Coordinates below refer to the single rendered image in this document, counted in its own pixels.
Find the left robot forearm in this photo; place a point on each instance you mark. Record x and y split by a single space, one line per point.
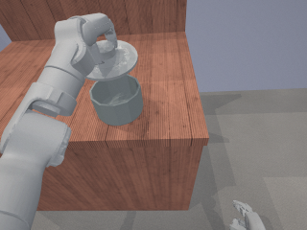
58 86

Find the left robot upper arm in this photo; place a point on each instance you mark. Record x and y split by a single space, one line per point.
37 142

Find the right robot hand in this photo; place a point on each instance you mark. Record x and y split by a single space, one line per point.
252 220

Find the lid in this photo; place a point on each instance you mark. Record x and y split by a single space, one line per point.
122 63

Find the knob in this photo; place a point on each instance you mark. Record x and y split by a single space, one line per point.
107 49

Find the pot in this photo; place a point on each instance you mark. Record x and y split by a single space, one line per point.
117 102

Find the left robot hand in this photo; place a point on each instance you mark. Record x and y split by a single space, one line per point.
103 25

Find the table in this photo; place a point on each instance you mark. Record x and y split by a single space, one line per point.
149 164

